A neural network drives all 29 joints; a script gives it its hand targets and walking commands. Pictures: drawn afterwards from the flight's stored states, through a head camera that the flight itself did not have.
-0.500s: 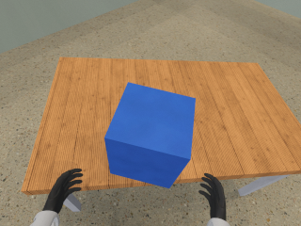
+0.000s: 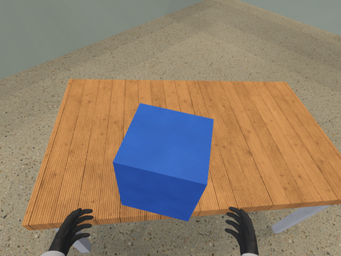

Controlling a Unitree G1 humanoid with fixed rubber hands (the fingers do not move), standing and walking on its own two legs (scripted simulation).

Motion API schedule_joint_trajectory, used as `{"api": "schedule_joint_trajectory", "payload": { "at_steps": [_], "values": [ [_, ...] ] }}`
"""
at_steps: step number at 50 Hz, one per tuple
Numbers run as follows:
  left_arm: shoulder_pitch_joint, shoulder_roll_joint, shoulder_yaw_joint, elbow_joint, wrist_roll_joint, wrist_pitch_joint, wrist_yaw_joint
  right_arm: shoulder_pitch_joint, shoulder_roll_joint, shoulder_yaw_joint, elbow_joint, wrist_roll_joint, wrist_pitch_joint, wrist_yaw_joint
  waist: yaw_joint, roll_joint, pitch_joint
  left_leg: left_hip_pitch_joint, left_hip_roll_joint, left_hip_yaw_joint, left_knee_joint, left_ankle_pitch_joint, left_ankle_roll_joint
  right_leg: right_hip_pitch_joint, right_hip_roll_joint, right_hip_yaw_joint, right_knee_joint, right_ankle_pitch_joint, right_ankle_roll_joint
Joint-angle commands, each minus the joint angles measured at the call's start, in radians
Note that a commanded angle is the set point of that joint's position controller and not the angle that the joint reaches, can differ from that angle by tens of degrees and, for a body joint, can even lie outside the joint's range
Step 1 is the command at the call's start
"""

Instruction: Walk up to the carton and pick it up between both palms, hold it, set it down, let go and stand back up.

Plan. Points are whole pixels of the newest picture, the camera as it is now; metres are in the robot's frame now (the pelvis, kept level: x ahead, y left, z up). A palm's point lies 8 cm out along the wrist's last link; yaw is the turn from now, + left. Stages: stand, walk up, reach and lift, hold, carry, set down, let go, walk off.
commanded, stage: set down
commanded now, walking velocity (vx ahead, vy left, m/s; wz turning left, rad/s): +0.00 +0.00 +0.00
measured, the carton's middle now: (165, 164) +0.39 +0.01 -0.06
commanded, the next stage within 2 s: let go in 0.78 s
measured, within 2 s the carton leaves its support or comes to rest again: neither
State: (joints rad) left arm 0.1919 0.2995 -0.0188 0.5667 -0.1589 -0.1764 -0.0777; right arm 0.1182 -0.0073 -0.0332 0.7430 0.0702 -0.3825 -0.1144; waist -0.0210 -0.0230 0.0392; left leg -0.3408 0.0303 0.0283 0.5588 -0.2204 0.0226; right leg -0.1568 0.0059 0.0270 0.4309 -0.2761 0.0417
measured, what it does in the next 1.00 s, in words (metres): stands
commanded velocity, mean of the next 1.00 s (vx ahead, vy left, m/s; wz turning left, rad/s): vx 0.00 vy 0.00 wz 0.00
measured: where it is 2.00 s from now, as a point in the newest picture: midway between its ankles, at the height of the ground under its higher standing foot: outside the picture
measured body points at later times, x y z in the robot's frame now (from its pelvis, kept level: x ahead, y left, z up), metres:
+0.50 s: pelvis +0.01 -0.02 +0.00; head +0.03 -0.01 +0.45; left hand +0.19 +0.21 -0.08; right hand +0.19 -0.23 -0.08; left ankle +0.05 +0.09 -0.74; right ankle -0.03 -0.16 -0.74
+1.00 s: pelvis +0.01 -0.03 +0.00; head +0.04 -0.02 +0.45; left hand +0.18 +0.20 -0.09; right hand +0.19 -0.25 -0.08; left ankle +0.05 +0.09 -0.74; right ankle -0.03 -0.16 -0.74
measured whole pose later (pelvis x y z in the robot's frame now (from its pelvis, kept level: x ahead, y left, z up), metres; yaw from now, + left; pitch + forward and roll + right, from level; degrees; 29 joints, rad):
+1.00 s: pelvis +0.01 -0.03 +0.00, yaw +0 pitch +1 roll +0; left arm 0.19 0.23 -0.02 0.55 -0.05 0.04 -0.02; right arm 0.12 -0.14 -0.03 0.74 0.07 -0.24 -0.02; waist -0.02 -0.02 0.04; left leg -0.29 0.03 0.03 0.46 -0.18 -0.01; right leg -0.15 0.01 0.03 0.43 -0.29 0.01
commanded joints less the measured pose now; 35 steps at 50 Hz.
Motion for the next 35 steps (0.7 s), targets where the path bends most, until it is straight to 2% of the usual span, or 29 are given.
{"api": "schedule_joint_trajectory", "payload": {
  "at_steps": [1,2,5,6,7,8,9,11,12,13,16,17,18,19,20,21,24,25,27,32,33,34,35],
  "values": [
    [-0.073,0.051,-0.002,-0.189,0.052,0.014,0.044,-0.032,-0.180,-0.007,-0.125,-0.015,0.000,0.040,0.060,0.185,-0.120,0.373,0.021,-0.048,-0.216,0.117,-0.110,-0.041,0.042,-0.070,-0.082,0.005,-0.104],
    [-0.091,0.059,-0.009,-0.202,0.046,0.015,0.043,-0.043,-0.176,-0.013,-0.144,-0.017,0.004,0.040,0.055,0.167,-0.112,0.363,0.021,-0.048,-0.218,0.098,-0.109,-0.054,0.042,-0.069,-0.083,-0.010,-0.099],
    [-0.098,0.058,-0.007,-0.210,0.056,0.036,0.052,-0.048,-0.187,-0.018,-0.154,-0.022,0.020,0.049,0.052,0.167,-0.112,0.347,0.020,-0.042,-0.225,0.080,-0.103,-0.038,0.040,-0.064,-0.077,-0.005,-0.098],
    [-0.092,0.060,-0.001,-0.205,0.062,0.040,0.055,-0.040,-0.189,-0.013,-0.148,-0.027,0.027,0.052,0.056,0.164,-0.120,0.350,0.015,-0.030,-0.221,0.095,-0.099,-0.030,0.037,-0.064,-0.080,0.008,-0.099],
    [-0.096,0.059,-0.004,-0.225,0.064,0.048,0.059,-0.039,-0.194,-0.015,-0.151,-0.022,0.035,0.055,0.047,0.168,-0.122,0.356,0.017,-0.034,-0.223,0.088,-0.099,-0.034,0.037,-0.063,-0.080,0.011,-0.097],
    [-0.114,0.071,-0.001,-0.216,0.061,0.046,0.060,-0.049,-0.186,-0.011,-0.164,-0.023,0.036,0.056,0.057,0.159,-0.130,0.337,0.014,-0.030,-0.221,0.084,-0.095,-0.027,0.037,-0.057,-0.077,0.002,-0.097],
    [-0.091,0.072,0.004,-0.237,0.056,0.048,0.058,-0.031,-0.177,-0.008,-0.188,-0.026,0.034,0.051,0.050,0.141,-0.142,0.359,0.011,-0.018,-0.216,0.111,-0.094,-0.023,0.032,-0.060,-0.081,0.037,-0.092],
    [-0.102,0.065,0.013,-0.196,0.071,0.064,0.055,-0.046,-0.196,-0.006,-0.173,-0.031,0.044,0.056,0.057,0.129,-0.129,0.376,0.003,-0.006,-0.210,0.134,-0.092,-0.048,0.032,-0.057,-0.088,0.043,-0.087],
    [-0.061,0.055,0.016,-0.212,0.077,0.077,0.059,-0.007,-0.201,-0.012,-0.165,-0.036,0.048,0.059,0.045,0.124,-0.132,0.393,0.005,-0.007,-0.212,0.153,-0.090,-0.042,0.034,-0.064,-0.090,0.068,-0.087],
    [-0.101,0.065,0.022,-0.214,0.077,0.078,0.055,-0.040,-0.195,-0.005,-0.181,-0.030,0.055,0.055,0.048,0.130,-0.129,0.383,0.000,0.001,-0.210,0.134,-0.088,-0.045,0.027,-0.055,-0.095,0.049,-0.083],
    [-0.093,0.063,0.031,-0.201,0.075,0.085,0.052,-0.028,-0.194,0.001,-0.193,-0.033,0.060,0.055,0.052,0.085,-0.129,0.390,-0.007,0.009,-0.207,0.145,-0.081,-0.054,0.029,-0.057,-0.100,0.065,-0.073],
    [-0.108,0.059,0.037,-0.168,0.086,0.099,0.057,-0.047,-0.206,0.005,-0.161,-0.040,0.072,0.062,0.060,0.117,-0.126,0.398,-0.006,0.009,-0.209,0.138,-0.083,-0.058,0.028,-0.052,-0.105,0.042,-0.079],
    [-0.087,0.045,0.028,-0.178,0.089,0.106,0.059,-0.024,-0.220,-0.008,-0.152,-0.045,0.072,0.067,0.046,0.111,-0.125,0.401,0.000,0.002,-0.213,0.155,-0.085,-0.054,0.035,-0.062,-0.099,0.064,-0.082],
    [-0.088,0.053,0.036,-0.178,0.092,0.112,0.057,-0.028,-0.222,-0.003,-0.160,-0.041,0.074,0.066,0.052,0.110,-0.119,0.400,-0.007,0.009,-0.207,0.160,-0.083,-0.063,0.033,-0.059,-0.103,0.071,-0.078],
    [-0.119,0.064,0.048,-0.201,0.084,0.109,0.055,-0.053,-0.216,0.000,-0.186,-0.040,0.076,0.062,0.056,0.086,-0.139,0.396,-0.013,0.017,-0.203,0.155,-0.077,-0.062,0.030,-0.058,-0.105,0.070,-0.073],
    [-0.077,0.053,0.039,-0.190,0.092,0.113,0.057,-0.013,-0.222,0.002,-0.170,-0.042,0.079,0.067,0.053,0.083,-0.136,0.411,-0.011,0.014,-0.202,0.182,-0.080,-0.054,0.032,-0.059,-0.103,0.094,-0.074],
    [-0.094,0.059,0.065,-0.179,0.108,0.123,0.058,-0.028,-0.225,0.012,-0.168,-0.044,0.082,0.066,0.068,0.088,-0.142,0.429,-0.020,0.027,-0.189,0.219,-0.081,-0.070,0.031,-0.055,-0.110,0.115,-0.065],
    [-0.071,0.039,0.055,-0.175,0.115,0.131,0.062,-0.012,-0.239,0.008,-0.136,-0.041,0.085,0.074,0.060,0.095,-0.142,0.443,-0.015,0.022,-0.193,0.237,-0.084,-0.075,0.035,-0.061,-0.111,0.122,-0.072],
    [-0.060,0.045,0.064,-0.190,0.116,0.133,0.063,0.007,-0.237,0.013,-0.144,-0.041,0.085,0.073,0.056,0.088,-0.154,0.464,-0.020,0.023,-0.188,0.270,-0.086,-0.070,0.035,-0.060,-0.116,0.149,-0.064],
    [-0.069,0.047,0.079,-0.199,0.121,0.136,0.063,0.010,-0.239,0.029,-0.150,-0.028,0.086,0.079,0.066,0.074,-0.168,0.473,-0.024,0.032,-0.177,0.317,-0.089,-0.072,0.033,-0.050,-0.122,0.172,-0.062],
    [-0.053,0.022,0.070,-0.163,0.131,0.152,0.067,0.016,-0.264,0.012,-0.106,-0.035,0.090,0.089,0.059,0.101,-0.156,0.492,-0.016,0.024,-0.185,0.325,-0.097,-0.090,0.042,-0.062,-0.122,0.164,-0.070],
    [-0.056,0.039,0.082,-0.180,0.127,0.150,0.065,0.002,-0.252,0.020,-0.144,-0.032,0.086,0.084,0.061,0.076,-0.159,0.490,-0.020,0.029,-0.180,0.326,-0.092,-0.091,0.038,-0.057,-0.127,0.173,-0.062],
    [-0.050,0.027,0.081,-0.178,0.138,0.158,0.068,0.009,-0.266,0.017,-0.133,-0.035,0.090,0.088,0.061,0.079,-0.163,0.486,-0.022,0.027,-0.182,0.331,-0.092,-0.088,0.043,-0.061,-0.127,0.168,-0.063]
  ]
}}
